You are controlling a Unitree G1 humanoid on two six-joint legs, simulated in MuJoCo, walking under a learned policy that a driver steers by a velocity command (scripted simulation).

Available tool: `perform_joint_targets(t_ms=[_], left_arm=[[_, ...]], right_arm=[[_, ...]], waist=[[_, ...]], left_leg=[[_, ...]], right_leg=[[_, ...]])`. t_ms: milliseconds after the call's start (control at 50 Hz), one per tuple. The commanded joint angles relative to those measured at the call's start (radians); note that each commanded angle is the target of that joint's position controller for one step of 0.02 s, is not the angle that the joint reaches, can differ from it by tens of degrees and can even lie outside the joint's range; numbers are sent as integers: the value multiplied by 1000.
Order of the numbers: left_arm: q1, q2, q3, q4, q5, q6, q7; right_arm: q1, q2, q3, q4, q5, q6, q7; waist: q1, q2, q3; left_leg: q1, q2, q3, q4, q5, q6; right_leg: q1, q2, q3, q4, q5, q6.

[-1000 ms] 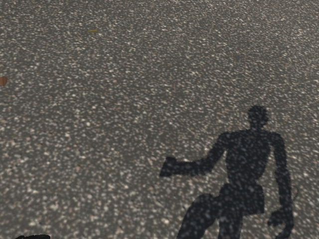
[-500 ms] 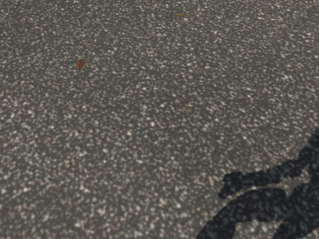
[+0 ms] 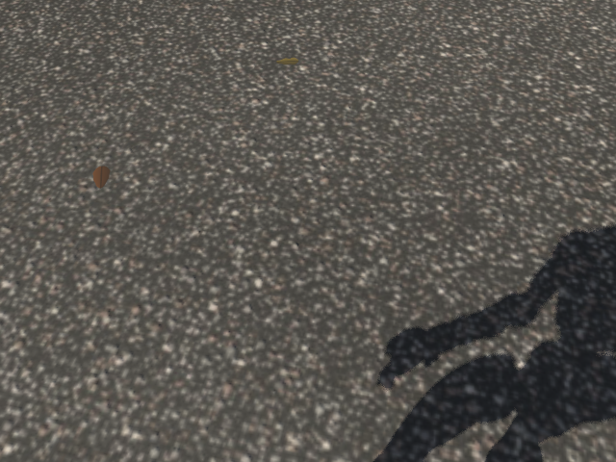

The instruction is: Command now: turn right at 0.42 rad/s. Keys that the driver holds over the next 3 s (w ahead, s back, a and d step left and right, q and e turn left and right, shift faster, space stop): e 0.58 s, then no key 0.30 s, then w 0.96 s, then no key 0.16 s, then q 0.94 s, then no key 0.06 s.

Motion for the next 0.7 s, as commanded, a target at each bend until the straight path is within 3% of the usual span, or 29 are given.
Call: perform_joint_targets(t_ms=[20, 60, 80, 100, 120, 140, 160, 180, 200, 220, 260, 320, 460, 580, 660, 700], left_arm=[[53, 60, 20, -46, 3, 14, -9], [111, 65, 31, -37, 7, 17, -22], [132, 81, 40, -34, 14, 16, -23], [128, 175, 63, -57, 20, 11, -9], [110, 272, 71, -105, 53, -10, -7], [123, 268, 68, -112, 79, -36, -15], [73, 239, 62, -117, 64, -55, -13], [25, 208, 57, -124, 37, -60, -4], [-1, 170, 46, -131, 17, -58, 5], [1, 154, 39, -134, 11, -53, 14], [38, 147, 37, -136, 16, -49, 25], [72, 154, 41, -138, 12, -44, 35], [66, 170, 49, -159, 12, -30, 43], [43, 179, 55, -184, 14, -18, 39], [16, 157, 42, -197, 13, -7, 39], [-5, 140, 32, -200, 3, 0, 45]], right_arm=[[-84, -177, -54, -58, 8, -14, -3], [-100, -170, -53, -42, 26, -8, -2], [-59, -142, -48, -20, 31, -5, 0], [5, -94, -35, -10, 2, 0, 6], [-71, -74, -24, -66, -19, 1, -2], [-102, -116, -36, -74, 2, 1, -12], [-97, -145, -46, -64, 17, 0, -16], [-74, -161, -56, -41, 12, -1, -23], [-67, -170, -61, -26, 5, 0, -29], [-54, -167, -62, -20, 3, -2, -27], [-34, -139, -58, -13, 9, -11, -19], [-42, -123, -53, -13, 13, -18, -17], [-75, -124, -51, -19, 15, -33, -6], [-80, -131, -47, -20, 20, -60, 17], [-26, -136, -41, 0, 24, -71, 39], [24, -128, -38, 20, 21, -76, 49]], waist=[[19, 142, -156], [54, 132, -171], [52, 74, -158], [17, -182, -111], [30, -315, -106], [65, -199, -164], [33, -151, -116], [9, -106, -91], [1, -106, -85], [-6, -112, -97], [-2, -99, -140], [9, -92, -148], [21, -129, -102], [29, -139, -120], [15, -144, -159], [-26, -132, -154]], left_leg=[[83, 258, -159, -133, 488, 193], [41, 228, -88, -55, 356, 141], [-17, 184, -35, 44, 189, 83], [-216, 77, 69, 287, -139, -21], [-390, -62, -31, 530, -477, -71], [-387, -52, -150, 649, -464, -59], [-404, -31, -173, 661, -367, -44], [-417, -11, -177, 631, -269, -41], [-409, -1, -183, 605, -208, -46], [-375, -9, -183, 606, -163, -54], [-354, -31, -181, 600, -102, -66], [-375, -44, -191, 533, -70, -82], [-322, -59, -219, 318, -53, -107], [-207, -87, -223, 193, -88, -97], [-76, -84, -191, 67, -70, -72], [58, -77, -166, -155, 125, -42]], right_leg=[[59, -28, -10, -69, 108, -5], [182, 13, -65, -260, 286, -34], [249, 33, -38, -363, 363, -65], [335, -132, 232, -495, 622, -143], [303, -369, 589, -559, 870, -346], [278, -380, 609, -595, 722, -412], [268, -317, 522, -591, 612, -360], [271, -259, 452, -577, 534, -294], [271, -229, 415, -568, 544, -255], [265, -203, 387, -566, 591, -241], [312, -185, 364, -558, 675, -240], [373, -179, 377, -554, 696, -245], [328, -147, 462, -562, 522, -247], [294, -134, 543, -508, 633, -265], [301, -130, 552, -442, 826, -253], [260, -85, 536, -410, 759, -206]])
Next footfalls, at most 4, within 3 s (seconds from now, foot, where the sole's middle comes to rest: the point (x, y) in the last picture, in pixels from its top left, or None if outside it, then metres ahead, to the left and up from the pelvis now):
0.10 right None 0.03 -0.12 -0.77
0.72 left None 0.14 0.07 -0.77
1.06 right None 0.01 -0.14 -0.77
1.48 left None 0.42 -0.04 -0.77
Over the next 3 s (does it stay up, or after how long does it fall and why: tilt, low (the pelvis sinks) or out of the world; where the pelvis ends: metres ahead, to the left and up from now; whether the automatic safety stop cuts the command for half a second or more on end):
stays up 0.59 -0.24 0.00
